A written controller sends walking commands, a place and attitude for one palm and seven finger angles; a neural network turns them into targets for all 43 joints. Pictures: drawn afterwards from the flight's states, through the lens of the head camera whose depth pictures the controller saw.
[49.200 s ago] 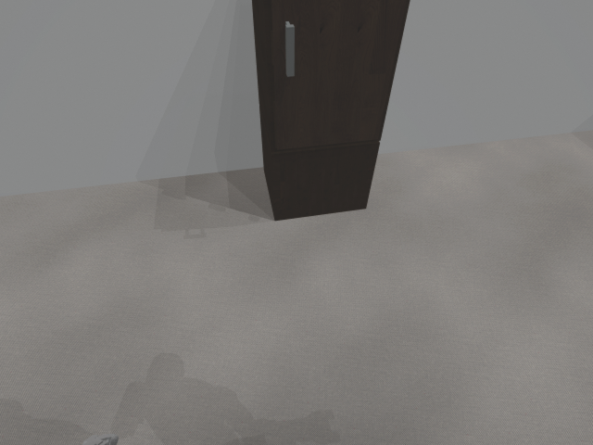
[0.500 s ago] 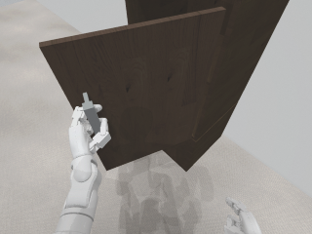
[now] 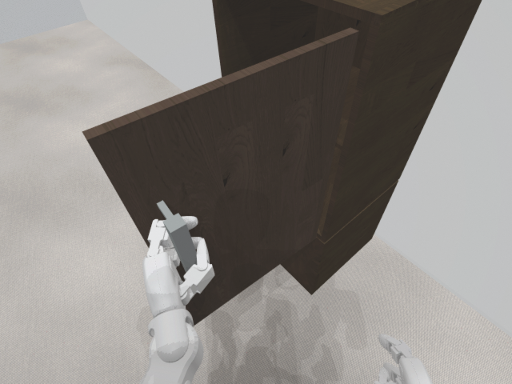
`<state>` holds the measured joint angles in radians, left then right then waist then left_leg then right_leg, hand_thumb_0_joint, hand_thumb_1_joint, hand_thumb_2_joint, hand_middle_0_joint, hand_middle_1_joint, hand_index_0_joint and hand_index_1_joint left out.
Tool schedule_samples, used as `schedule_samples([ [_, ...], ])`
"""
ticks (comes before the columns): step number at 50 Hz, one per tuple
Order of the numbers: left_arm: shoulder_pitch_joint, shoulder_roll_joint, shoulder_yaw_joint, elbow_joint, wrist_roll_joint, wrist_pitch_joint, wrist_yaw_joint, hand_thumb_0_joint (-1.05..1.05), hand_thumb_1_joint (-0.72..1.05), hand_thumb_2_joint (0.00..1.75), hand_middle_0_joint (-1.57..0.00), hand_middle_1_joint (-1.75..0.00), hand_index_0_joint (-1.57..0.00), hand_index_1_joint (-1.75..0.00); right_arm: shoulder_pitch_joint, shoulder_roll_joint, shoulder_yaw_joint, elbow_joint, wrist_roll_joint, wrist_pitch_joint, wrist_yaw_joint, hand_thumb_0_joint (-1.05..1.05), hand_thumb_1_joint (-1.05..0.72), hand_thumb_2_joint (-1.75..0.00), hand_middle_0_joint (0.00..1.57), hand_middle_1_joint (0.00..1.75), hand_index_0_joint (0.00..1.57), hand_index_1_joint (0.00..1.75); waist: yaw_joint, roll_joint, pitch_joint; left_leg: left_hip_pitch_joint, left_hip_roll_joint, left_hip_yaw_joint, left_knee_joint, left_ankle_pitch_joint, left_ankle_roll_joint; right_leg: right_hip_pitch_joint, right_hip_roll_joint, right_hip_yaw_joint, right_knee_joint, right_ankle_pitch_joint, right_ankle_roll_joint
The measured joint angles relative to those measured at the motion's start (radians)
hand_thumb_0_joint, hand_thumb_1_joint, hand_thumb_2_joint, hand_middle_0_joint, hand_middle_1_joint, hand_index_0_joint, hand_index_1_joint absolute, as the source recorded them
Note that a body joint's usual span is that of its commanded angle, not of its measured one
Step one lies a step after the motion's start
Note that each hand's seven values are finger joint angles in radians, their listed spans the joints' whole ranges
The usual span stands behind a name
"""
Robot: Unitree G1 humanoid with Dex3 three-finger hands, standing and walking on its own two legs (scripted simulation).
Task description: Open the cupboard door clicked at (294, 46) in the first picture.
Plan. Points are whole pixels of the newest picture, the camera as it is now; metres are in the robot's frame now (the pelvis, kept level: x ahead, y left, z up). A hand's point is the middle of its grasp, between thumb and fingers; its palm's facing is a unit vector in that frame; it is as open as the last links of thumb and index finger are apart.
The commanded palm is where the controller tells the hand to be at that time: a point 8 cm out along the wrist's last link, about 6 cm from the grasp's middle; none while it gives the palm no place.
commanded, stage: open thumb and fingers to let go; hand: left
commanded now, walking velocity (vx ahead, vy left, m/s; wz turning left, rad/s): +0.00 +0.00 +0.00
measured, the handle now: (179, 241) +0.31 +0.14 +0.07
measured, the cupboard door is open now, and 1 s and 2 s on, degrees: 86 85 86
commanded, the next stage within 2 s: slide the hand sideways off the handle in 0.76 s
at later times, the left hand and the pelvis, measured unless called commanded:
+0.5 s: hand (200, 259) +0.28 +0.10 +0.08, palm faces +0.34 -0.94 +0.00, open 13.1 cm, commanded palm +0.24 +0.14 +0.07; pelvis -0.02 +0.00 +0.00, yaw +1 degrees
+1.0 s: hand (190, 272) +0.26 +0.11 +0.07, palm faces +0.01 -0.99 -0.10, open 15.4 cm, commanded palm +0.25 +0.14 +0.07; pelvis -0.03 +0.03 +0.00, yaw +1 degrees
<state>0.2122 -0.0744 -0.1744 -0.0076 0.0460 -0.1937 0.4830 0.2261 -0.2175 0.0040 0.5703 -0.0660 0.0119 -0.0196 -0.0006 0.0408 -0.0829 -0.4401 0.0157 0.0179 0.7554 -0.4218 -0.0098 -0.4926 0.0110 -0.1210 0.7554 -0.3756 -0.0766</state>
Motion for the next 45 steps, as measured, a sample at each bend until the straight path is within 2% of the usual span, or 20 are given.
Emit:
schedule_samples([
  [3,-0.050,0.019,0.010,0.040,0.004,-0.004,0.001,0.01,0.64,0.77,-0.33,-1.32,-0.34,-1.33,-0.022,0.004,0.002,0.017,-0.002,-0.001,-0.011,0.01,-0.91,-0.90,0.20,0.30,0.20,0.30,0.006,-0.002,0.002,-0.015,-0.001,-0.006,0.015,0.000,-0.003,-0.013,-0.002,-0.006,0.015,-0.002,-0.003],
  [9,-0.109,0.034,0.043,0.096,-0.043,0.003,-0.038,0.01,0.49,0.72,-0.36,-1.31,-0.36,-1.31,-0.045,0.016,0.014,0.023,0.007,-0.007,-0.021,0.01,-0.91,-0.89,0.20,0.30,0.20,0.30,0.010,0.006,0.002,-0.013,-0.001,-0.010,0.007,0.015,-0.006,-0.009,-0.002,-0.011,0.006,0.011,-0.006],
  [13,-0.129,0.029,0.050,0.116,-0.052,-0.001,-0.045,0.01,0.30,0.64,-0.35,-1.28,-0.35,-1.29,-0.046,0.020,0.022,0.019,0.008,-0.013,-0.019,0.01,-0.91,-0.89,0.20,0.30,0.20,0.30,0.012,0.006,0.002,-0.009,-0.003,-0.010,-0.001,0.024,-0.005,-0.006,-0.004,-0.010,-0.001,0.020,-0.006],
  [21,-0.167,0.020,0.040,0.150,-0.037,-0.005,-0.033,0.01,-0.18,0.44,-0.32,-1.23,-0.33,-1.24,-0.039,0.017,0.024,0.021,0.010,-0.009,-0.015,0.01,-0.90,-0.89,0.20,0.30,0.20,0.30,0.016,0.003,0.006,-0.013,-0.007,-0.007,0.001,0.032,0.002,-0.007,-0.008,-0.008,-0.005,0.031,-0.001],
  [26,-0.191,0.012,0.028,0.170,-0.024,-0.009,-0.012,0.00,-0.37,0.36,-0.29,-1.14,-0.30,-1.15,-0.036,0.014,0.021,0.028,0.010,-0.008,-0.015,0.01,-0.90,-0.89,0.20,0.30,0.20,0.30,0.016,0.001,0.011,-0.022,-0.012,-0.005,0.009,0.032,0.009,-0.014,-0.013,-0.005,0.000,0.034,0.005],
  [31,-0.212,0.011,0.024,0.187,-0.019,-0.007,-0.005,0.00,-0.46,0.32,-0.30,-0.98,-0.28,-0.99,-0.033,0.016,0.021,0.032,0.009,-0.003,-0.016,0.01,-0.91,-0.89,0.20,0.30,0.20,0.30,0.016,-0.003,0.011,-0.028,-0.015,0.000,0.014,0.032,0.014,-0.021,-0.016,-0.001,0.003,0.037,0.010],
  [44,-0.231,0.020,-0.001,0.199,-0.021,-0.005,-0.006,-0.01,-0.50,0.30,-0.45,-0.71,-0.42,-0.72,-0.040,0.020,0.025,0.030,0.010,-0.007,-0.003,0.01,-0.91,-0.89,0.20,0.30,0.20,0.30,0.021,-0.001,0.012,-0.042,-0.024,0.006,0.031,0.030,0.029,-0.030,-0.025,0.006,0.012,0.042,0.024],
  [45,-0.228,0.024,0.001,0.198,-0.013,-0.009,-0.022,-0.01,-0.50,0.30,-0.45,-0.69,-0.42,-0.71,-0.040,0.019,0.028,0.030,0.010,-0.011,-0.002,0.01,-0.91,-0.89,0.20,0.30,0.20,0.30,0.021,-0.002,0.013,-0.043,-0.025,0.007,0.033,0.029,0.031,-0.032,-0.027,0.007,0.015,0.041,0.025],
])
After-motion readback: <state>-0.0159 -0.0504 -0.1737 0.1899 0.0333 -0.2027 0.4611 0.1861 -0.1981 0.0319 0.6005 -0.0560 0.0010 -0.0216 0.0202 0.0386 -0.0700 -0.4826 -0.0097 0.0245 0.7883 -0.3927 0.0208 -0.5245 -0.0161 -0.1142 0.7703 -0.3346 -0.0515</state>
